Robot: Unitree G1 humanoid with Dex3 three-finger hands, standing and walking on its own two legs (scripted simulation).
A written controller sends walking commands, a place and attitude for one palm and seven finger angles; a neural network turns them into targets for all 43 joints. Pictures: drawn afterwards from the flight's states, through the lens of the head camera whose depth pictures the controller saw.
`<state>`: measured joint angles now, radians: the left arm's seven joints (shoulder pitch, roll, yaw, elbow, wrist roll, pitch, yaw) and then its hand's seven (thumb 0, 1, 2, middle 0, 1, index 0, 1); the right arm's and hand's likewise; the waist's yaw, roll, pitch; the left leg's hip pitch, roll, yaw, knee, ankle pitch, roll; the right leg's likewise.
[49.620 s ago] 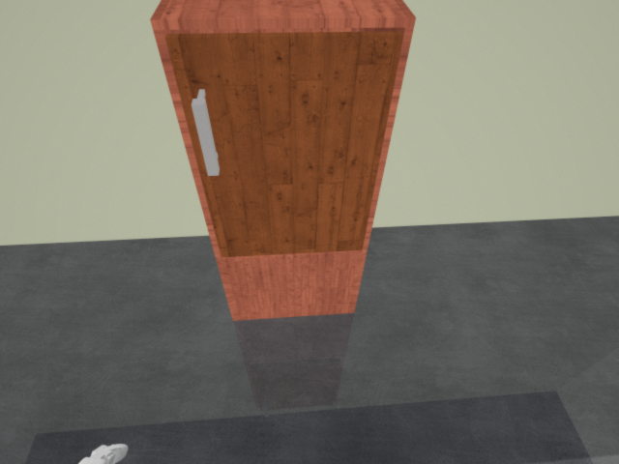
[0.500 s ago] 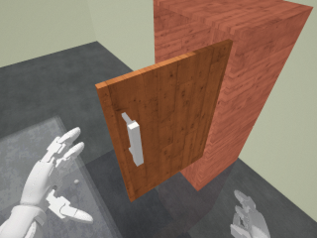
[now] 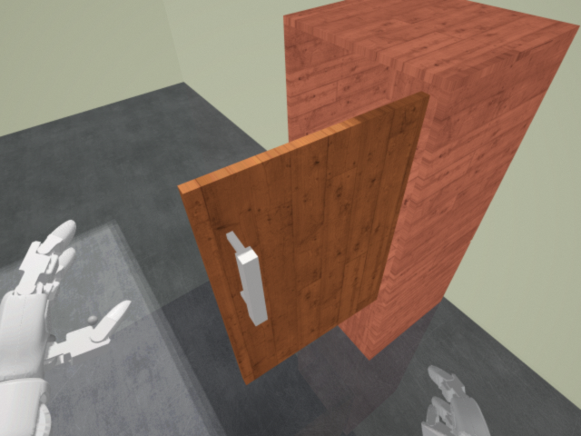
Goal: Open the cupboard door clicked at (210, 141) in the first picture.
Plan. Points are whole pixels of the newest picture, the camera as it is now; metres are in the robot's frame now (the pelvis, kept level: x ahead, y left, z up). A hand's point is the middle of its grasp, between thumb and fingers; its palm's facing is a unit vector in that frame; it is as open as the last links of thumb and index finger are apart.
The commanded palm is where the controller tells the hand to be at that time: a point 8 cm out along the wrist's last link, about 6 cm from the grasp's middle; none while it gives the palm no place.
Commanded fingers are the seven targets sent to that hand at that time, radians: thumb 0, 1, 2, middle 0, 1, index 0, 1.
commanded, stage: draw the hand back to the body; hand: left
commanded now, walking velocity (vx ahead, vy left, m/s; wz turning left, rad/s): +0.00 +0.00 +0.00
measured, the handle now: (246, 279) +0.32 +0.12 +0.05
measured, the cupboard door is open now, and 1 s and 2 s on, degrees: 87 87 87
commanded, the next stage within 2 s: step back with the hand held close in 0.54 s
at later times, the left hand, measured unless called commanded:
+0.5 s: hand (88, 320) +0.18 +0.25 +0.14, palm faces +0.44 -0.80 -0.41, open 7.5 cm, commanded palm +0.14 +0.29 +0.16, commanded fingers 0.00 0.90 0.90 -0.20 -0.30 -0.20 -0.30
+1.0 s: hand (76, 338) +0.16 +0.25 +0.14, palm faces +0.31 -0.79 -0.53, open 7.4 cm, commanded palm +0.10 +0.30 +0.17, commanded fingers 0.00 0.90 0.90 -0.20 -0.30 -0.20 -0.30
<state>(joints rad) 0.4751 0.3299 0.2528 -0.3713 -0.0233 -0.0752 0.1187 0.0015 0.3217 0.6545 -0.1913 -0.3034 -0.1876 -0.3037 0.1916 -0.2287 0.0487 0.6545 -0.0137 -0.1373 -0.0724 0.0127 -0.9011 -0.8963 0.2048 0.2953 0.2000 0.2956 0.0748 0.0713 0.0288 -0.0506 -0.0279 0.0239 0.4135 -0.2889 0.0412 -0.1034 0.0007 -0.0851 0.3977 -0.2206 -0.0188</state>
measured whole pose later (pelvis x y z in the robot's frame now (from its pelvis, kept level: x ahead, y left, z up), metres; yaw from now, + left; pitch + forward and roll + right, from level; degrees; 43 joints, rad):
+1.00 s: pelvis -0.04 +0.00 +0.00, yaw -1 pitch +0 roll -1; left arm 0.57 0.41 0.36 -0.46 -0.04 -0.15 0.11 0.01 0.89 0.90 -0.22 -0.30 -0.21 -0.30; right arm 0.17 -0.25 -0.01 0.59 0.01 -0.03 -0.08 0.01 -0.90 -0.90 0.20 0.30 0.20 0.30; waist 0.01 0.04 0.05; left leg -0.23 -0.02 0.04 0.48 -0.25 0.04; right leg -0.27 0.00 -0.07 0.43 -0.16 -0.02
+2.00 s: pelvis -0.23 -0.03 -0.01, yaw -4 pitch +4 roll +0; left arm 0.59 0.50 0.42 -0.63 -0.04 -0.21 0.10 0.02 0.89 0.90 -0.22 -0.30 -0.21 -0.30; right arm 0.13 -0.18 0.03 0.62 0.01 -0.09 -0.06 0.01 -0.90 -0.90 0.21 0.30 0.20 0.30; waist 0.03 -0.05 0.02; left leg -0.56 0.01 0.03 0.77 -0.31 -0.02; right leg -0.15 0.01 0.00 0.46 -0.37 -0.02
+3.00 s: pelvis -0.34 -0.01 +0.00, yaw +0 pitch -2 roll -1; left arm 0.54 0.38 0.39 -0.43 -0.01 -0.21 0.13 0.01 0.89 0.90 -0.22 -0.30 -0.21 -0.30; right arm 0.22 -0.19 0.03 0.62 -0.01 -0.13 -0.07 0.01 -0.90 -0.90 0.21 0.30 0.20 0.30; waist 0.02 0.00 0.03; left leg -0.26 0.01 0.06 0.46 -0.17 0.03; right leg -0.20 -0.02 -0.06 0.43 -0.20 0.01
